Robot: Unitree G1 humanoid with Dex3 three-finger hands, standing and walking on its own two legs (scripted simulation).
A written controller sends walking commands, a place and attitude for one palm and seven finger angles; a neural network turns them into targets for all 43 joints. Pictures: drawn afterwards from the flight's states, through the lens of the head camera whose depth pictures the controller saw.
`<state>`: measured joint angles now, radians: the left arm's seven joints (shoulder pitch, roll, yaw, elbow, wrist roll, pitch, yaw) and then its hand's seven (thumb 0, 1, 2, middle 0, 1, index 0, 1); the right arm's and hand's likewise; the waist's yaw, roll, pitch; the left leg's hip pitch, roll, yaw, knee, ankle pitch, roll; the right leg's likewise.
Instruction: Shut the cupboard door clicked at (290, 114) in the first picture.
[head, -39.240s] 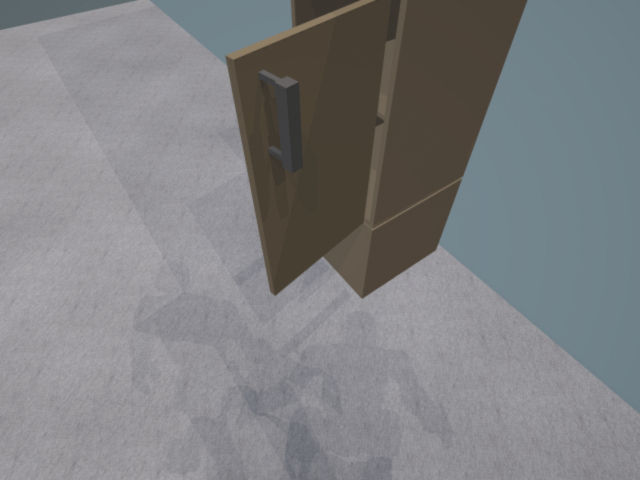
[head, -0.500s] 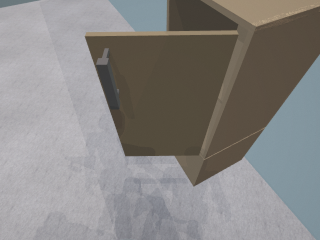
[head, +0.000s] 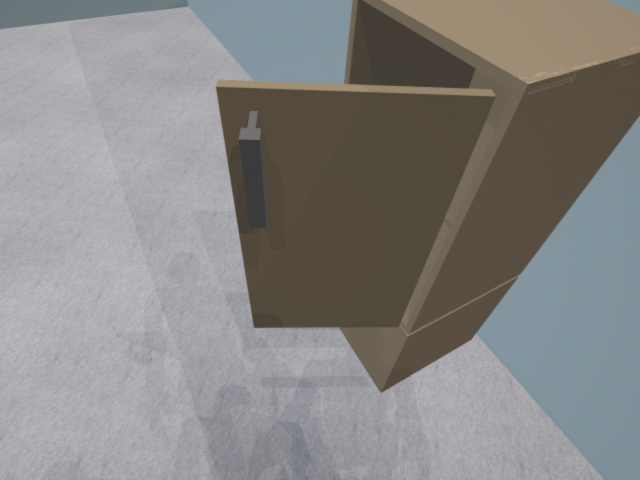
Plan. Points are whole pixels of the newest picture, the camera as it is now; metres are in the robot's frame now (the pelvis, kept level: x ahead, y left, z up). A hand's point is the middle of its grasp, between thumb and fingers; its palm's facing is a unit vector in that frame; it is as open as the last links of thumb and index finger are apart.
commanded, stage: look again from close up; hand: left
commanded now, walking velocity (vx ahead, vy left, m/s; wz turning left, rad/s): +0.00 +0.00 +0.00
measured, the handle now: (256, 171) +0.46 +0.13 +0.14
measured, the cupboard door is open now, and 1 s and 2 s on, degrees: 63 63 63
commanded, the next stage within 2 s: raise the hand and make a fist in 0.60 s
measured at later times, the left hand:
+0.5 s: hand out of the picture +0.03 +0.16 -0.17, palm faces +0.01 -0.96 -0.27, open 7.4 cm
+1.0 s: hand (215, 428) +0.18 +0.13 +0.01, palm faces +0.13 -0.99 +0.01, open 6.8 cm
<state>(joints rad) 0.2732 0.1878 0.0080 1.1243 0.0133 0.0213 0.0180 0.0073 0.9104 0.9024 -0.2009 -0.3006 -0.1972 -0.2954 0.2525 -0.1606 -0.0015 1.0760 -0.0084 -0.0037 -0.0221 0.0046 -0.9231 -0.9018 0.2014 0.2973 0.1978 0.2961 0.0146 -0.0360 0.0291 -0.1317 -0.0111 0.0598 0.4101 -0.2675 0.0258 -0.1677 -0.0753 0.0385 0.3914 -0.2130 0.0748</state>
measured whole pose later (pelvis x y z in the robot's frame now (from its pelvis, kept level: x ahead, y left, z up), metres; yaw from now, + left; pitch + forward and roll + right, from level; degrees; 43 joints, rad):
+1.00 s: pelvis -0.03 -0.06 -0.05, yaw +3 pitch +6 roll +1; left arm 0.34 0.15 0.16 0.16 -0.25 -0.53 -0.22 0.01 0.91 0.90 -0.31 -0.42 -0.31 -0.42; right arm 0.18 -0.24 -0.06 0.65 0.00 -0.31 -0.02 0.01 -0.91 -0.90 0.20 0.30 0.19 0.30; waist -0.01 -0.03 -0.10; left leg -0.56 0.04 0.01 0.86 -0.41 -0.05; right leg -0.60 -0.05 -0.02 0.90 -0.41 0.00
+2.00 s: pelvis -0.01 -0.04 -0.03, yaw +5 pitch +2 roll -1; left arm 0.31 0.25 0.21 -0.30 -0.31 -0.02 -0.21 0.02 0.90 0.90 -1.21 -1.40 -1.21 -1.40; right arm 0.25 -0.25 0.07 0.54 0.04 -0.30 -0.08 0.01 -0.90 -0.90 0.20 0.30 0.20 0.30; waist 0.07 0.06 -0.07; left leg -0.39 0.03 -0.04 0.77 -0.41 -0.02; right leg -0.37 -0.04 -0.07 0.73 -0.38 0.02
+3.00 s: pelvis -0.03 -0.03 -0.01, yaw +4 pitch -3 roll +0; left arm 0.04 0.20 0.12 -0.21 -0.23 0.14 -0.13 0.02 0.90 0.90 -1.31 -1.50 -1.30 -1.50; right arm 0.23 -0.23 0.09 0.63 0.04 -0.29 -0.09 0.02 -0.90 -0.90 0.20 0.30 0.20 0.30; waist 0.06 0.04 0.00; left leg -0.23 0.02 -0.01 0.59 -0.31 -0.01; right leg -0.23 -0.05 -0.04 0.57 -0.28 0.03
